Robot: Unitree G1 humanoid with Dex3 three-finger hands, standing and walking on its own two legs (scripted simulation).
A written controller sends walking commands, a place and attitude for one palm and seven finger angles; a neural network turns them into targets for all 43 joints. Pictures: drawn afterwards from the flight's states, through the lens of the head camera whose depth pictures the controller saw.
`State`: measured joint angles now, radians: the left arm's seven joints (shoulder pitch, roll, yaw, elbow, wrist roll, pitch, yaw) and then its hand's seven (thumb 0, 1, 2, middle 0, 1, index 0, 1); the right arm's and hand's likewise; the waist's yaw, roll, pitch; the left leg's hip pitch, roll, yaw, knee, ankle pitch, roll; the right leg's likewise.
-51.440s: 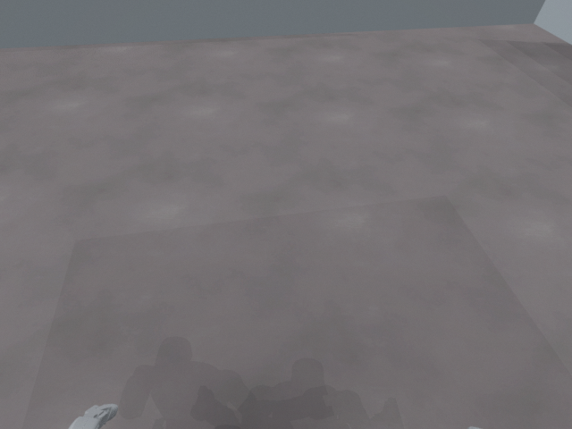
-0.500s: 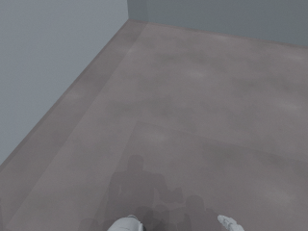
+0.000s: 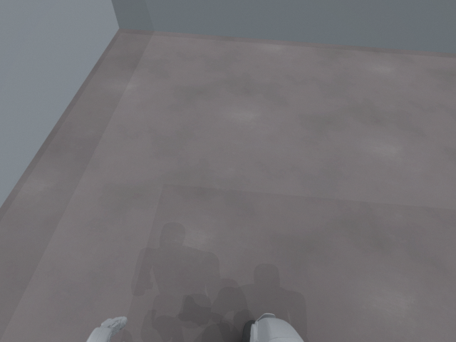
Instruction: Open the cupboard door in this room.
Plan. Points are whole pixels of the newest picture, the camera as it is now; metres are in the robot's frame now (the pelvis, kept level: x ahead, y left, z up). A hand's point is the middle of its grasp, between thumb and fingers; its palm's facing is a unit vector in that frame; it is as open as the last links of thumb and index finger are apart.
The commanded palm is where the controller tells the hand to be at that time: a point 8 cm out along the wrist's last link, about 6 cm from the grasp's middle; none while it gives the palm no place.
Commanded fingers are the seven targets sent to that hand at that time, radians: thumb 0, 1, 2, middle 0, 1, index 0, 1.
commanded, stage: turn to face it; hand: left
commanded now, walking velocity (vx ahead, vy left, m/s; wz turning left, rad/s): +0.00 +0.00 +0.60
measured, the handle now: out of the picture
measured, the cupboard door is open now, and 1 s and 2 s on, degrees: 48 48 48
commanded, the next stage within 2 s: none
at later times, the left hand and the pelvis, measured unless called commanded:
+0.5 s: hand out of the picture +0.14 +0.20 -0.18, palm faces +0.32 -0.93 -0.16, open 7.3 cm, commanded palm none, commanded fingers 0.00 0.90 0.90 -0.20 -0.30 -0.20 -0.30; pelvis +0.10 +0.00 -0.01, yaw +16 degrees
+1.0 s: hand out of the picture +0.09 +0.19 -0.15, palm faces +0.53 -0.79 -0.30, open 7.4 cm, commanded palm none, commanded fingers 0.00 0.90 0.90 -0.20 -0.30 -0.20 -0.30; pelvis +0.12 -0.04 +0.00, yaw +33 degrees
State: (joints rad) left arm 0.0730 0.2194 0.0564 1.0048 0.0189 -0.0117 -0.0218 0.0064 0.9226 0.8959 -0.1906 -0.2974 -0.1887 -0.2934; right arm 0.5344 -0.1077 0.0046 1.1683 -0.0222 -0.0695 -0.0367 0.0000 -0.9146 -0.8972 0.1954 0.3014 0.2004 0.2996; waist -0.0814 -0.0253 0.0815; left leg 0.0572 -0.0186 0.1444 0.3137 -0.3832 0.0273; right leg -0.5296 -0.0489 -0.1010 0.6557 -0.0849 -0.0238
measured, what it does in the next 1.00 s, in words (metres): walks ahead, turning left: right foot, then left foot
